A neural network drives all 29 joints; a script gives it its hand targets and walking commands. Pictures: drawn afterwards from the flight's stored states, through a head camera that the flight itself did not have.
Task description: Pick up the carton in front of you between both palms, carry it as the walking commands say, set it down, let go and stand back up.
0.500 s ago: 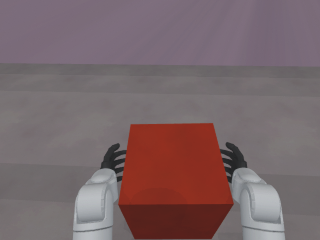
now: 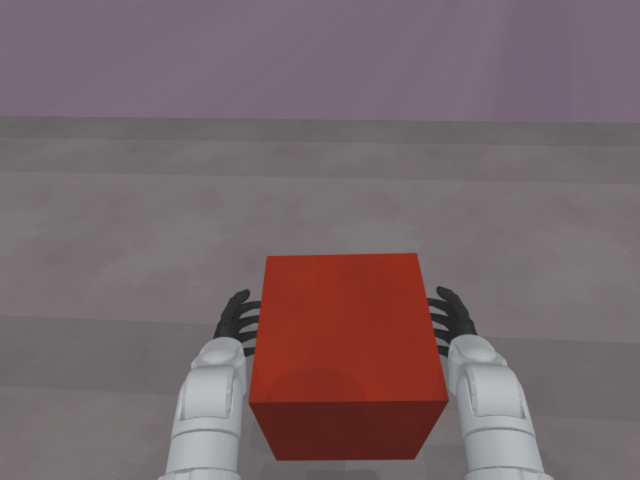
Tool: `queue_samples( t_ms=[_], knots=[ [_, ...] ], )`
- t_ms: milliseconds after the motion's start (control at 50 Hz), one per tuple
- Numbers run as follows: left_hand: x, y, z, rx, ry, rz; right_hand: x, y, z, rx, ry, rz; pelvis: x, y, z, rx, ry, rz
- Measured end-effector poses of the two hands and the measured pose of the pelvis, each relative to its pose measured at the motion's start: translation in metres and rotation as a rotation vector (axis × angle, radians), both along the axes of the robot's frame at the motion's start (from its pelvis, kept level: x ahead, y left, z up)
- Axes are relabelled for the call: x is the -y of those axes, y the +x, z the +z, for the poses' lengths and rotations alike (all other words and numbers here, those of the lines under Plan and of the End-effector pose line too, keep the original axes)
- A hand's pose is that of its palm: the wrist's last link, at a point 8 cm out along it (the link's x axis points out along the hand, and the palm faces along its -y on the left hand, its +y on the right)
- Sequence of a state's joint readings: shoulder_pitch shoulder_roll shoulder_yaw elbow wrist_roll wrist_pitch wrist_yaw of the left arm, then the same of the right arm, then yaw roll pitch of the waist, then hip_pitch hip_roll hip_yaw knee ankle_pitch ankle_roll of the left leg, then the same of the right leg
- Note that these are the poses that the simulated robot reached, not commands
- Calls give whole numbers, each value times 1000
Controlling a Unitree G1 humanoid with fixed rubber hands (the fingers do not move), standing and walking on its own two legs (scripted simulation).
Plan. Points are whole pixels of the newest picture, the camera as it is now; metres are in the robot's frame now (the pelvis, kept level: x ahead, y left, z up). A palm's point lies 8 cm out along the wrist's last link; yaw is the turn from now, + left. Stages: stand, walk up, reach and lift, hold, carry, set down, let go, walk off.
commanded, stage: carry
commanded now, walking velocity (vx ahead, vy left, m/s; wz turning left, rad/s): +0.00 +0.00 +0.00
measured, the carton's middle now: (343, 361) +0.31 +0.00 -0.05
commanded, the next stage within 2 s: hold in 1.02 s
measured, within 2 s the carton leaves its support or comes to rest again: neither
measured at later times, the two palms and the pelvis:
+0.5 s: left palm (224, 360) +0.26 +0.15 +0.04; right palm (471, 358) +0.26 -0.15 +0.05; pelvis -0.03 +0.00 +0.00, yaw +0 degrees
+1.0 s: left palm (223, 369) +0.25 +0.14 +0.04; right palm (475, 367) +0.25 -0.16 +0.05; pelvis -0.04 +0.00 +0.00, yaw +0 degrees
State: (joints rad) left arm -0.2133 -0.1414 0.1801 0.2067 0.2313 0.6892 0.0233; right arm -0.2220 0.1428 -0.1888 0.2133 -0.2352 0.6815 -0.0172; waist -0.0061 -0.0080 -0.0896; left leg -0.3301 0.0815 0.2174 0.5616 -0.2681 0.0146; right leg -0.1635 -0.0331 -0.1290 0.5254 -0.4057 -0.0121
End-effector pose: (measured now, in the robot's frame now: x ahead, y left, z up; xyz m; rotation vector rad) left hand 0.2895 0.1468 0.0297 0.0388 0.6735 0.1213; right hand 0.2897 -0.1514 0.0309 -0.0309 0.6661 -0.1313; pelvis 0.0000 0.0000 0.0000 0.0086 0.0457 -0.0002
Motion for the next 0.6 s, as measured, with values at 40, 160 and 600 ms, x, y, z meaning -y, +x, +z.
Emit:
queue_samples(
  t_ms=[40,160,600],
  knots=[
    [0,0,2,14,-2,1,0,0,2,14,2,-2,0,-3,0,1,-1,0],
    [1,-6,13,39,-6,3,1,-6,13,39,5,-5,1,-10,1,2,-3,-1],
    [2,-30,14,12,-8,3,2,-30,15,12,3,-6,2,-31,3,13,-8,-2]
  ],
)
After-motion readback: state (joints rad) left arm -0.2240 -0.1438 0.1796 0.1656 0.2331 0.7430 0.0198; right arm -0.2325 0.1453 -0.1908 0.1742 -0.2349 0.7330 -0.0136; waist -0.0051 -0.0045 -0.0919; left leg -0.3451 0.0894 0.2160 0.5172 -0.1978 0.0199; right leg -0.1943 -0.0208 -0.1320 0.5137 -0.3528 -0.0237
